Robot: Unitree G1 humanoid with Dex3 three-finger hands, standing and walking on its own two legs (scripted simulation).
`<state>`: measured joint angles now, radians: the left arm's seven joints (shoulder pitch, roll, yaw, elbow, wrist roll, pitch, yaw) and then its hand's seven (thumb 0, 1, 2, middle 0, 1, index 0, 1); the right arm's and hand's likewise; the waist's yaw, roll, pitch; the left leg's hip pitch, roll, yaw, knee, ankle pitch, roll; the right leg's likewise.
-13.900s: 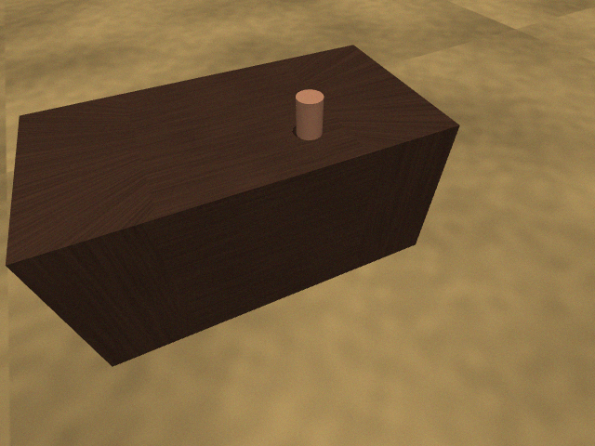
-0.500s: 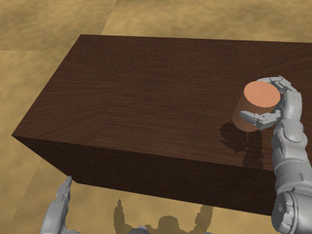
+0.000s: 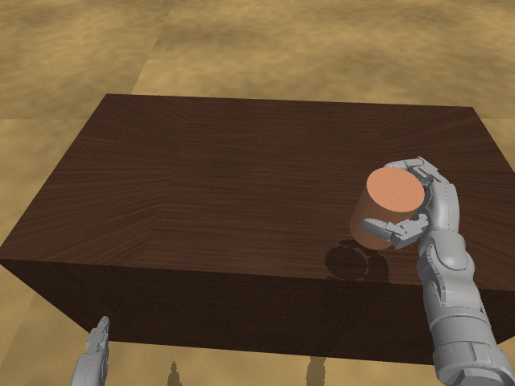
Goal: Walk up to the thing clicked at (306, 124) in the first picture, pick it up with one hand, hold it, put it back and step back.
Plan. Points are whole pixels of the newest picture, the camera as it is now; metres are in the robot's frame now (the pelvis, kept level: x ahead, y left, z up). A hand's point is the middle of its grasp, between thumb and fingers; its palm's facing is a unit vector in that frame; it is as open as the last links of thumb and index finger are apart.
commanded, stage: lift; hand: right
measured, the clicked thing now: (382, 210) +0.39 -0.16 +0.07
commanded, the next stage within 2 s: hold in 0.54 s
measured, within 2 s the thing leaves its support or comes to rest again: neither
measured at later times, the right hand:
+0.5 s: hand (408, 211) +0.35 -0.18 +0.12, palm faces +0.15 +0.99 +0.00, open 11.2 cm
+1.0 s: hand (417, 208) +0.33 -0.17 +0.15, palm faces +0.14 +0.99 +0.00, open 11.2 cm
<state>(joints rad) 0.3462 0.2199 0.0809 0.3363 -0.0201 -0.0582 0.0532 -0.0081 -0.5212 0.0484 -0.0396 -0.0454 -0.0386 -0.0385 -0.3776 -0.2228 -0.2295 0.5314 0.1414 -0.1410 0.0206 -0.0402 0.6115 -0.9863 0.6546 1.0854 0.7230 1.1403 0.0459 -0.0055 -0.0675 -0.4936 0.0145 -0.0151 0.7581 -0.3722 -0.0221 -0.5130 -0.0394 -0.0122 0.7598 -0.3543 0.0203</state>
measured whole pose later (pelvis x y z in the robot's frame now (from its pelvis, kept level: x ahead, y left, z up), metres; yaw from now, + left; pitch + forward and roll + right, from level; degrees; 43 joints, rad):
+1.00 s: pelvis +0.00 +0.00 +0.02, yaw -1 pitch -1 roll +0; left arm 0.24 0.20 0.09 0.58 -0.03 -0.10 0.09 -0.01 -0.53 0.05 -0.05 -0.05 -0.05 -0.05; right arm -0.16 -0.20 -0.17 0.14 0.19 0.08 0.01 -0.04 0.61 -0.99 0.65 1.09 0.72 1.14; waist 0.01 -0.02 -0.03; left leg -0.26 0.02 -0.01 0.57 -0.30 -0.02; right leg -0.28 -0.03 -0.01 0.57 -0.28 0.02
